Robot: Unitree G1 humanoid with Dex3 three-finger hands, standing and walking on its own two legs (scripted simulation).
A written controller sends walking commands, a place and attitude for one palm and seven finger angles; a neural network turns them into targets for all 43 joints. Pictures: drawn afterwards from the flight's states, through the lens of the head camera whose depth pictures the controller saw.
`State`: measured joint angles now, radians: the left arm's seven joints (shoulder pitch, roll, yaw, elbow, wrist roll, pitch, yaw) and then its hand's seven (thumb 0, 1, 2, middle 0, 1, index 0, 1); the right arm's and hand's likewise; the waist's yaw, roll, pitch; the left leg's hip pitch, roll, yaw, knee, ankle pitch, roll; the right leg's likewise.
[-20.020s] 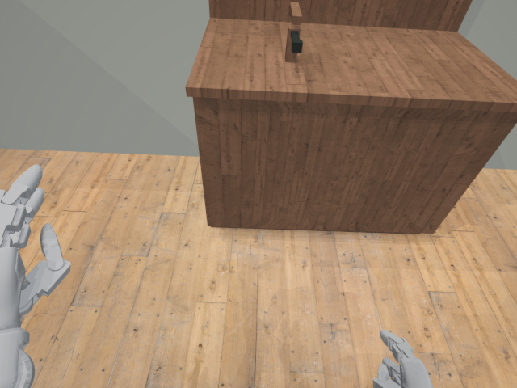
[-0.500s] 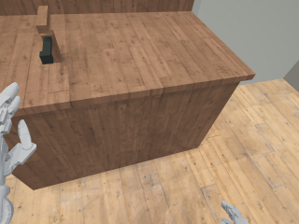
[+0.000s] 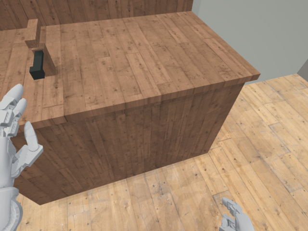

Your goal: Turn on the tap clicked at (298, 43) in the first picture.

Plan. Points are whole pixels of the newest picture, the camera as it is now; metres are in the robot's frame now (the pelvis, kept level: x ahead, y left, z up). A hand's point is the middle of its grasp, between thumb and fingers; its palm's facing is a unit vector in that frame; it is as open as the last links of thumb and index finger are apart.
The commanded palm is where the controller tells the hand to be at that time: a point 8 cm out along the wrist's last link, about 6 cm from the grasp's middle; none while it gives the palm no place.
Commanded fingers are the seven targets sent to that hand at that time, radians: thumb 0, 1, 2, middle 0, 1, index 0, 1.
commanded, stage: come to a stop and stand still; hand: left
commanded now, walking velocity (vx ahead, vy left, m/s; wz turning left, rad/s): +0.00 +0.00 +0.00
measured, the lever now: (37, 72) +0.48 +0.36 +0.13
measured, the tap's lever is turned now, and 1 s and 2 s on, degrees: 0 0 0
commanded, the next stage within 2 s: look again from close up in 0.24 s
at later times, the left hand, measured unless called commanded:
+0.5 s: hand (6, 130) +0.24 +0.28 +0.20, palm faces +0.48 -0.82 -0.32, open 7.4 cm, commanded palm +0.16 +0.29 +0.19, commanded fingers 0.00 0.90 0.90 -0.20 -0.30 -0.20 -0.30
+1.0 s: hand (13, 142) +0.24 +0.28 +0.17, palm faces +0.39 -0.88 -0.28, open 7.4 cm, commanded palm +0.18 +0.31 +0.19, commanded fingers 0.00 0.90 0.90 -0.20 -0.30 -0.20 -0.30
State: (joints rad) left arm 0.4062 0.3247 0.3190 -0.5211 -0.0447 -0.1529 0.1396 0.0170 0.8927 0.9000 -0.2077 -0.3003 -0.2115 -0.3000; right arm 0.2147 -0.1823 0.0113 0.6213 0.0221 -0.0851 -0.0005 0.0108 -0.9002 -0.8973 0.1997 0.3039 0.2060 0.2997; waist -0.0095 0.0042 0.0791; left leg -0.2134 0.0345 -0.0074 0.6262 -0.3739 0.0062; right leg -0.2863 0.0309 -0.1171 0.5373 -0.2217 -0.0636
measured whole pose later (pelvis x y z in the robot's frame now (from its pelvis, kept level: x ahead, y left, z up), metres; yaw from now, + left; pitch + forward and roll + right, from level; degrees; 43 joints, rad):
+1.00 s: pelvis +0.01 +0.04 +0.00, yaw -2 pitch -3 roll -1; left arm 0.32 0.31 0.32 -0.38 -0.01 -0.22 0.09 0.01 0.89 0.90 -0.21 -0.30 -0.21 -0.30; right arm 0.25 -0.20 0.03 0.59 -0.01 -0.15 -0.01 0.01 -0.90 -0.90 0.20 0.30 0.21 0.30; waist 0.05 -0.03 0.01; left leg -0.16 -0.02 0.06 0.57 -0.37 0.05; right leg -0.27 0.01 -0.01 0.55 -0.23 -0.01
